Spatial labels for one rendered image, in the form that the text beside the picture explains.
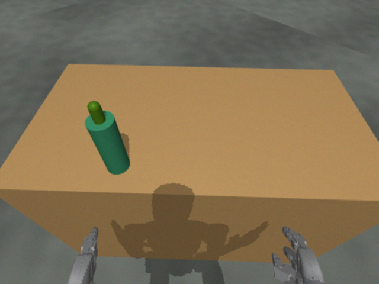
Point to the right robot hand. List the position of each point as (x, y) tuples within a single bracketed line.
[(305, 265)]

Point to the left robot hand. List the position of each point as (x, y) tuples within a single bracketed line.
[(84, 265)]

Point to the bottle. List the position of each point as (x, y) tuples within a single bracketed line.
[(105, 134)]

